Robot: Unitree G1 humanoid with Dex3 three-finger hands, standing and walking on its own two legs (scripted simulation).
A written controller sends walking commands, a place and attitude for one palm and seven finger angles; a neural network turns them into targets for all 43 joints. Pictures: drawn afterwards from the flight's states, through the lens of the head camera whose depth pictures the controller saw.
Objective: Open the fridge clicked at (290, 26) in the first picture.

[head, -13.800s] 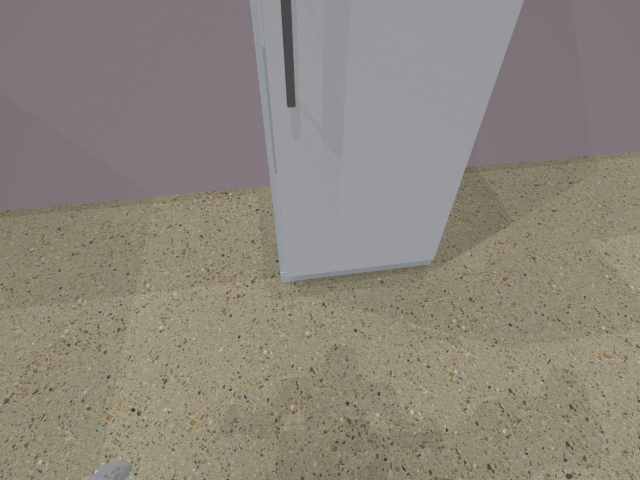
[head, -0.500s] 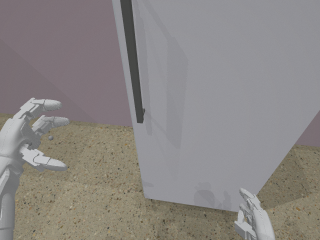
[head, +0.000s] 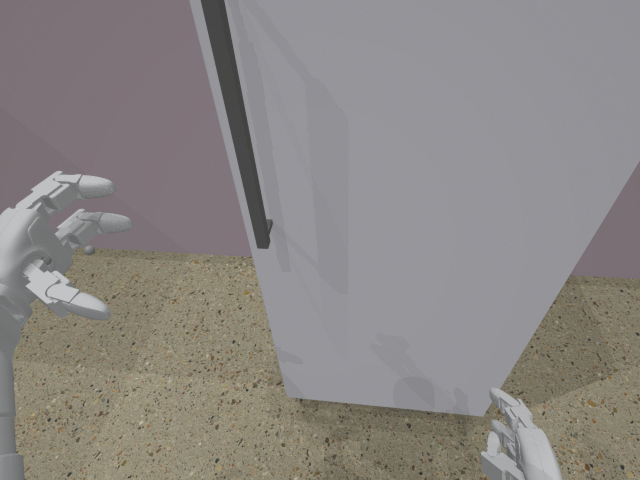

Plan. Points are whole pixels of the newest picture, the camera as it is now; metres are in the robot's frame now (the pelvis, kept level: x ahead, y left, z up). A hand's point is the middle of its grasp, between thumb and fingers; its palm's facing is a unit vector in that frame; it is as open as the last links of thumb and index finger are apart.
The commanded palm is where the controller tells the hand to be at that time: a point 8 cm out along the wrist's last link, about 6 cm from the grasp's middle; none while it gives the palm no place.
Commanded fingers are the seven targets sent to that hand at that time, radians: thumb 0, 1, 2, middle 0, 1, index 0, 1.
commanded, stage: raise the hand to about handle height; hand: left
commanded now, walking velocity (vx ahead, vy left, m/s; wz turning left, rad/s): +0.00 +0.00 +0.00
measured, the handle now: (246, 133) +0.49 +0.15 +0.22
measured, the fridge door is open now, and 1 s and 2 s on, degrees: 0 0 0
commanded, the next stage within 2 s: move the hooked fingers beside the handle in 0.26 s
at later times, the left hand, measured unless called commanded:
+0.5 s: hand (61, 247) +0.27 +0.29 +0.21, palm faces +0.11 -0.99 -0.08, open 14.0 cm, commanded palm +0.24 +0.32 +0.22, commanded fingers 0.00 -0.50 0.30 -0.30 -1.20 -0.30 -1.20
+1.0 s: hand (111, 218) +0.33 +0.27 +0.21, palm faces +0.05 -1.00 -0.05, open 14.0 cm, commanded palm +0.30 +0.31 +0.21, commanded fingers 0.00 -0.50 0.30 -0.30 -1.20 -0.30 -1.20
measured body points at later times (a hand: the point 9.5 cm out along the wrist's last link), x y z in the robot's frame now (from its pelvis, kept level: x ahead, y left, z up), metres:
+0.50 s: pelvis -0.01 +0.01 +0.00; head -0.03 -0.02 +0.45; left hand +0.26 +0.34 +0.22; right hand +0.19 -0.21 -0.07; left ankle -0.02 +0.13 -0.74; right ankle +0.01 -0.11 -0.74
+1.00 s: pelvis +0.00 +0.01 +0.00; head -0.02 -0.02 +0.45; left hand +0.32 +0.32 +0.21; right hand +0.17 -0.23 -0.08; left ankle -0.02 +0.13 -0.74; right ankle +0.01 -0.11 -0.74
